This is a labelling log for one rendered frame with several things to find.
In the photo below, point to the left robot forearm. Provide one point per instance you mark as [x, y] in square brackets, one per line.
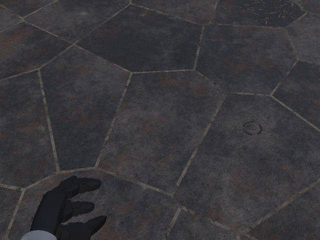
[38, 235]

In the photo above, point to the robot left hand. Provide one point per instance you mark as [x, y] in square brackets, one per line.
[56, 208]

